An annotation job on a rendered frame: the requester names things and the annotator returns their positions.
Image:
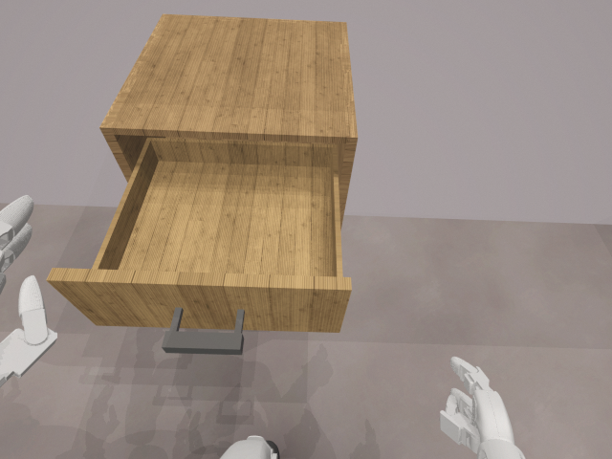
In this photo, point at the left robot hand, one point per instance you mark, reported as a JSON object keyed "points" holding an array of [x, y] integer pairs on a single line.
{"points": [[20, 350]]}

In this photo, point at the robot left thigh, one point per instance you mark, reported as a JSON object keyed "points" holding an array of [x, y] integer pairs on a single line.
{"points": [[249, 449]]}

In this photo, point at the drawer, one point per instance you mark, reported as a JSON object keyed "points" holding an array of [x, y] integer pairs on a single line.
{"points": [[215, 226]]}

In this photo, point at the robot left shin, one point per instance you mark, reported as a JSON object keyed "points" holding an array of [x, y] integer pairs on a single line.
{"points": [[259, 438]]}

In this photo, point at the cabinet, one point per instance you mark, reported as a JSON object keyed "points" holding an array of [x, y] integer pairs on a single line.
{"points": [[238, 79]]}

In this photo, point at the handle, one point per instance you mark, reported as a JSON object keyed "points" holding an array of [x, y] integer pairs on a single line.
{"points": [[176, 341]]}

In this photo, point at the right robot hand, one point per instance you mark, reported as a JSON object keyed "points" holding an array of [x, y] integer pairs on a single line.
{"points": [[482, 418]]}

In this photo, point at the robot right forearm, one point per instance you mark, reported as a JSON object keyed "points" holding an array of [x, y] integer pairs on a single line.
{"points": [[499, 449]]}

